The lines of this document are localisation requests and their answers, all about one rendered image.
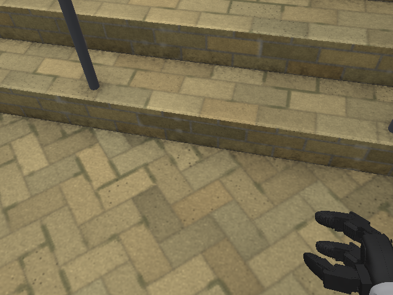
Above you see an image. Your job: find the right robot forearm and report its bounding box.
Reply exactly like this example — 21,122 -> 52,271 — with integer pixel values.
369,282 -> 393,295

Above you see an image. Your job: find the robot right hand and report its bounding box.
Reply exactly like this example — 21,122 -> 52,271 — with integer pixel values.
303,211 -> 393,295

